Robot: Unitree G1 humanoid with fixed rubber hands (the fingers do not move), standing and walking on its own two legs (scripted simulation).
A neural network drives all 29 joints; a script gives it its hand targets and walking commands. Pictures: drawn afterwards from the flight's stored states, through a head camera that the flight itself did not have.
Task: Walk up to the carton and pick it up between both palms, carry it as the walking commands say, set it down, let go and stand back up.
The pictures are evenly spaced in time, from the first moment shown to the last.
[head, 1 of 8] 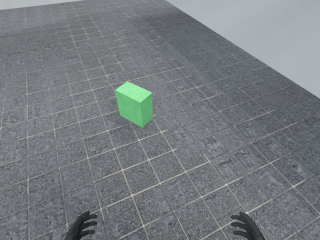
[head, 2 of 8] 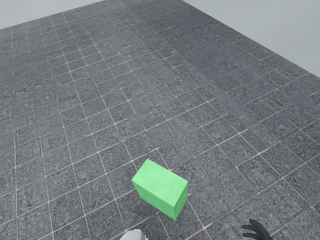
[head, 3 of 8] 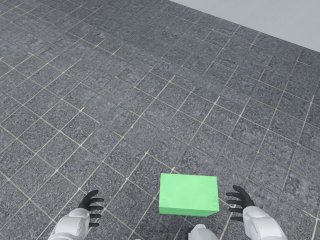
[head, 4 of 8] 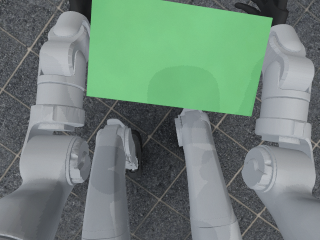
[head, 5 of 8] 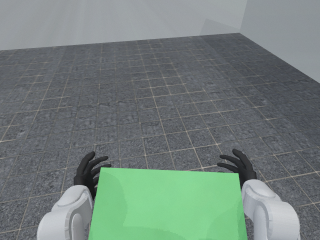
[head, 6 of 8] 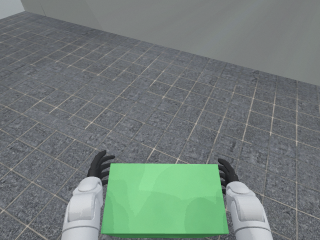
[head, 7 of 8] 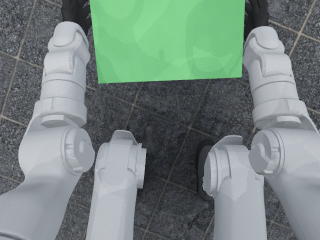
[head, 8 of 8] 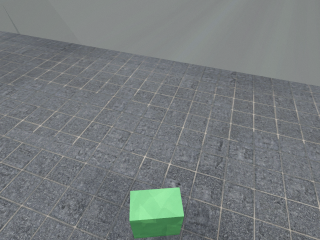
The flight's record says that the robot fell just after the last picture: no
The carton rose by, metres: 0.64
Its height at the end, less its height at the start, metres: +0.00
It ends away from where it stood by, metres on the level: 1.61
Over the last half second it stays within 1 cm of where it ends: yes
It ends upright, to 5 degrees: yes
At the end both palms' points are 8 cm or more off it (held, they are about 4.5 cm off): yes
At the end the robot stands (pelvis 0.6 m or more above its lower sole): yes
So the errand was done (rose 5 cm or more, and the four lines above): yes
